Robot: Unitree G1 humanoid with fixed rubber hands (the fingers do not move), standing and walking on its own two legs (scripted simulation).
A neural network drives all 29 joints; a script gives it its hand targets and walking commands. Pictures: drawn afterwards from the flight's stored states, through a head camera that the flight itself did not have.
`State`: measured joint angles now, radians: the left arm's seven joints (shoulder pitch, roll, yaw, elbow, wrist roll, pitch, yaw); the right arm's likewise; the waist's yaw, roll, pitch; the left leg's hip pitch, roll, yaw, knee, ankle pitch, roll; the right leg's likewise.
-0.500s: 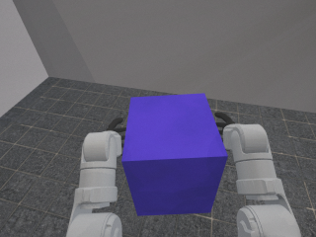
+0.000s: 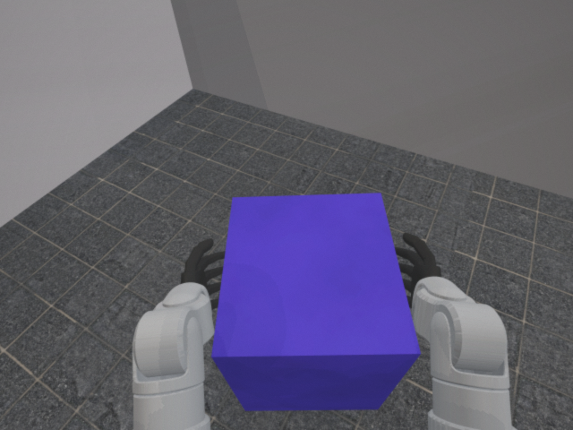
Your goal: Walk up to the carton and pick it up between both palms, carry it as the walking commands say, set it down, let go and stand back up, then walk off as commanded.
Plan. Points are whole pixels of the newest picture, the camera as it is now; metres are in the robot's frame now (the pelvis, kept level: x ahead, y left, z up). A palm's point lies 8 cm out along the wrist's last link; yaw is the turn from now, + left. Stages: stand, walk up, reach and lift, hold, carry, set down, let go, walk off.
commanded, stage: carry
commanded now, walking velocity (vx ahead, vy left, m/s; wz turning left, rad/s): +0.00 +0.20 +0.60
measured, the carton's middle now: (308, 308) +0.29 -0.01 +0.01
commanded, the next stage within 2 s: none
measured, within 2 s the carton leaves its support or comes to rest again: neither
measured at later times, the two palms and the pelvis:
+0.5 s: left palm (15, 406) +0.16 +0.30 +0.09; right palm (287, 322) +0.24 +0.02 +0.09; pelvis -0.06 +0.10 +0.01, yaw +15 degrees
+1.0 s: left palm out of the picture +0.06 +0.41 +0.10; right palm (169, 398) +0.16 +0.14 +0.10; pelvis -0.14 +0.18 +0.01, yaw +18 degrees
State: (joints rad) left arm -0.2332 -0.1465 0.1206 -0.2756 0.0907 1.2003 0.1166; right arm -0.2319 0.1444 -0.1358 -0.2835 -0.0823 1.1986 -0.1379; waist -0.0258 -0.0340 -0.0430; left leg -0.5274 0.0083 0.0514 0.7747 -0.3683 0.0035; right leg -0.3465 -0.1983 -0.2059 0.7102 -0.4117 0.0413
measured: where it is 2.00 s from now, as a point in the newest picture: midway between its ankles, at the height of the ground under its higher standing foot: outside the picture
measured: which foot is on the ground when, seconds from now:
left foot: up 0.00-0.02, down 0.04-0.34, up 0.36-0.60, down 0.62-1.00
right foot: down 0.00-0.10, up 0.12-0.32, down 0.34-0.62, up 0.64-0.92, down 0.94-1.00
